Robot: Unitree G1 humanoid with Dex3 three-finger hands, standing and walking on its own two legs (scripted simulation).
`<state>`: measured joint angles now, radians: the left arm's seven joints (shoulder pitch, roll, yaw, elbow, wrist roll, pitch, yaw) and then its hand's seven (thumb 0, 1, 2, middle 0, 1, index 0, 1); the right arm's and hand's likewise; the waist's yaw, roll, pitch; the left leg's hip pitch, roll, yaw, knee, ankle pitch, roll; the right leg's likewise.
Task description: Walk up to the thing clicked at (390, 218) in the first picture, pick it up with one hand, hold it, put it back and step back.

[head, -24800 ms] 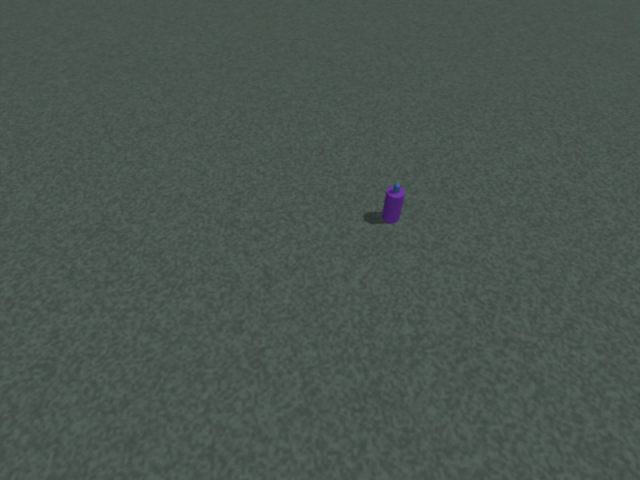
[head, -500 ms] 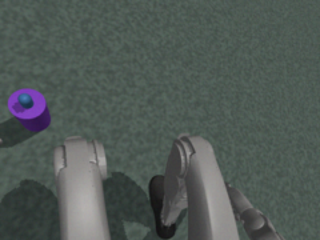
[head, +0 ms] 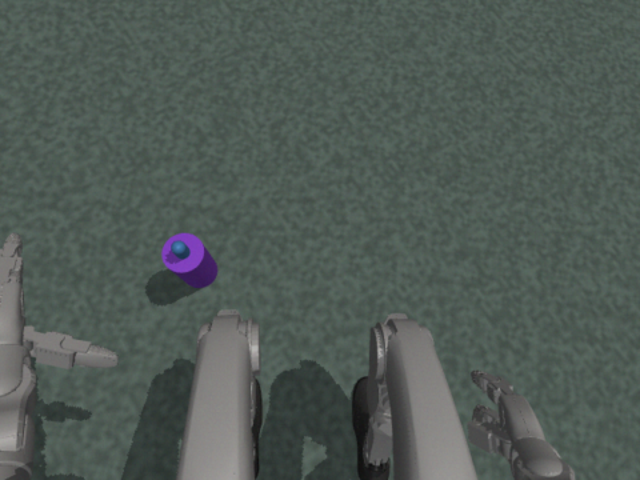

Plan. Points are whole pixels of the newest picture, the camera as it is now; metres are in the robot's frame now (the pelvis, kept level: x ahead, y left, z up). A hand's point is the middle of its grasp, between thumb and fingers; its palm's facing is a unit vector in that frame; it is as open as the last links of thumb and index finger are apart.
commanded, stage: home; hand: left
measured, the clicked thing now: (189, 259) +0.44 +0.26 -0.37
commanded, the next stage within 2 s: none
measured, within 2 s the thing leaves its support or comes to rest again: neither
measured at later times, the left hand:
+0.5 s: hand (11, 341) +0.26 +0.24 +0.12, palm faces +0.21 -0.91 -0.35, open 17.4 cm
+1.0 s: hand out of the picture +0.23 +0.21 +0.19, palm faces +0.19 -0.94 -0.29, open 17.6 cm
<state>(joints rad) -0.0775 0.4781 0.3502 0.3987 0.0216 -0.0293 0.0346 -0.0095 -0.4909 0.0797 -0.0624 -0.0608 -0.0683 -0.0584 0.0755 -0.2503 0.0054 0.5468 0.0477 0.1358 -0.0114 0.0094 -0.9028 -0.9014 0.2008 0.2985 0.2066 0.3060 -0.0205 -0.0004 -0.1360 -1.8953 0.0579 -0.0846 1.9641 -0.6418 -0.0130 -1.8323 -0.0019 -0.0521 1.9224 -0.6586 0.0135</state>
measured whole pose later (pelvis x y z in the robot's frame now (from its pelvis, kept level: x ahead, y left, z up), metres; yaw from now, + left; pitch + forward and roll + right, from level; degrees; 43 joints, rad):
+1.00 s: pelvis +0.08 +0.01 +0.25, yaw +5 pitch +8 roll -2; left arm 0.48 0.21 -0.02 -0.05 -0.01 0.28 0.15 -0.01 -0.56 0.04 -0.05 -0.05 -0.05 -0.04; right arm 0.27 -0.20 0.03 0.47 0.01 -0.10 -0.18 0.01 -0.90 -0.90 0.20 0.30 0.21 0.31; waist -0.01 0.04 -0.11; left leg -0.67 0.04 -0.03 1.00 -0.47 -0.01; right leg -0.60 -0.02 -0.05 0.93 -0.47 0.02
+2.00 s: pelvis +0.08 +0.00 +0.25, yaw +5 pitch +8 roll -2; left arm 0.47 0.20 -0.01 -0.02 -0.01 0.27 0.13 -0.01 -0.55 0.04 -0.05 -0.05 -0.06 -0.05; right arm 0.28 -0.20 0.03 0.51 0.02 -0.13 -0.18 0.02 -0.90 -0.90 0.20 0.30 0.21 0.31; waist -0.01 0.03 -0.11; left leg -0.64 0.05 -0.03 0.97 -0.47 -0.02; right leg -0.58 -0.01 -0.05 0.92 -0.48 0.01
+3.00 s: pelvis +0.07 +0.00 +0.27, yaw +5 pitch +1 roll +0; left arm 0.24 0.31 0.00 0.59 0.06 0.03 0.02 0.00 0.64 0.84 -0.20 -0.29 -0.21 -0.29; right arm 0.18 -0.29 -0.02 0.80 -0.06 -0.02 -0.02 0.01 -0.90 -0.90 0.20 0.30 0.21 0.31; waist 0.02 -0.02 0.01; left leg -0.45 0.01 0.00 0.83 -0.39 -0.01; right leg -0.43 -0.05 -0.02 0.84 -0.43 0.01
